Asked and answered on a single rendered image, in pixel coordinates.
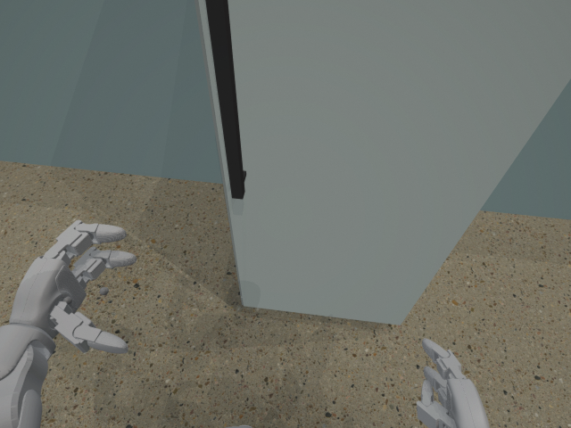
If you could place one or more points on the left robot forearm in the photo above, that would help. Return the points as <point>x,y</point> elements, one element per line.
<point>24,352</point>

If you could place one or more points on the fridge door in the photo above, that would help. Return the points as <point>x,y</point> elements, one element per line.
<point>372,132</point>

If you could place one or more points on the right robot hand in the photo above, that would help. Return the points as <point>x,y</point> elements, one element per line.
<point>455,392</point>

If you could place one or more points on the left robot hand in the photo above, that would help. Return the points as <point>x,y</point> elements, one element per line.
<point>39,298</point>

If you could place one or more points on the handle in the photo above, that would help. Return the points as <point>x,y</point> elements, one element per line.
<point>218,18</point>

